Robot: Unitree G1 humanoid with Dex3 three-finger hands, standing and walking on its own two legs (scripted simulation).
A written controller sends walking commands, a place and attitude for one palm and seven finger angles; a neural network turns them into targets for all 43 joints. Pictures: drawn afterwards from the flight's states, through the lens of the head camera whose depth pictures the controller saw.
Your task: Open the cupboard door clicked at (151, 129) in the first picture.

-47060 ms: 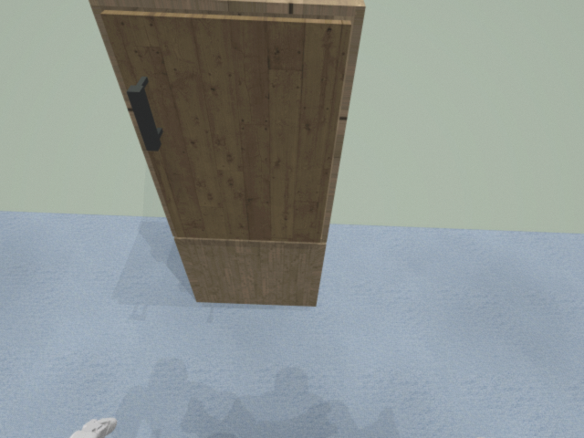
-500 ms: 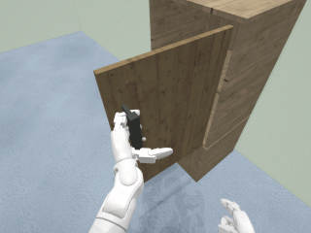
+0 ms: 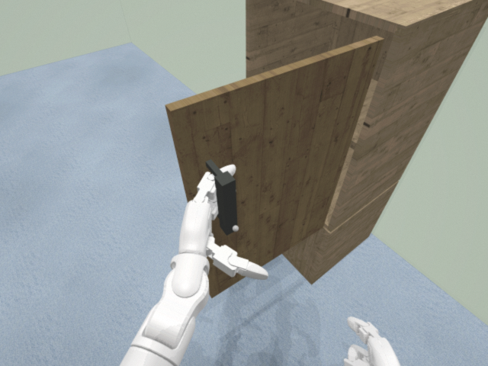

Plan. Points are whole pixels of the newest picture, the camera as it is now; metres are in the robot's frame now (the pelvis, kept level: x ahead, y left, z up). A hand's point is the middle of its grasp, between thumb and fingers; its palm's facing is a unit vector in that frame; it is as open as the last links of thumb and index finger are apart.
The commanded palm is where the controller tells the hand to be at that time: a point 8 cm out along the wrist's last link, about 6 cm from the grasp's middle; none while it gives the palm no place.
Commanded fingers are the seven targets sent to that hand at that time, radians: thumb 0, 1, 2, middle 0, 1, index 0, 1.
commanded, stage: slide the hand sideways off the handle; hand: left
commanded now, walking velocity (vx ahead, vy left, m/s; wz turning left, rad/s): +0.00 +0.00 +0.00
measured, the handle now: (220, 197) +0.36 +0.07 +0.10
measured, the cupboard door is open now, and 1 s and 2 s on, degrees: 86 87 87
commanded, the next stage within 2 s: draw the hand back to the body in 1.06 s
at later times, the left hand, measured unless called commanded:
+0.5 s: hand (226, 246) +0.27 +0.05 +0.10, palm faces -0.11 -0.99 -0.02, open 16.1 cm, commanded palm +0.24 +0.12 +0.10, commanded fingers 0.00 -0.50 0.30 -0.15 -0.30 -0.15 -0.30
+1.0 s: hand (172, 270) +0.23 +0.12 +0.09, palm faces -0.02 -1.00 -0.04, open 16.3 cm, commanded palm +0.20 +0.18 +0.10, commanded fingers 0.00 -0.50 0.30 -0.15 -0.30 -0.15 -0.30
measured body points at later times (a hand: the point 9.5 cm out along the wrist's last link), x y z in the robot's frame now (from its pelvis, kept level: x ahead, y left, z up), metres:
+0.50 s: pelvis +0.01 -0.01 +0.00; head +0.00 -0.02 +0.45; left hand +0.27 +0.11 +0.10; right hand +0.19 -0.22 -0.08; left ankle +0.01 +0.10 -0.72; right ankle +0.02 -0.09 -0.72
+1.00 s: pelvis +0.02 -0.02 +0.00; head +0.03 -0.03 +0.45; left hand +0.22 +0.18 +0.10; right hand +0.21 -0.24 -0.08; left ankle +0.01 +0.10 -0.72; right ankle +0.02 -0.09 -0.72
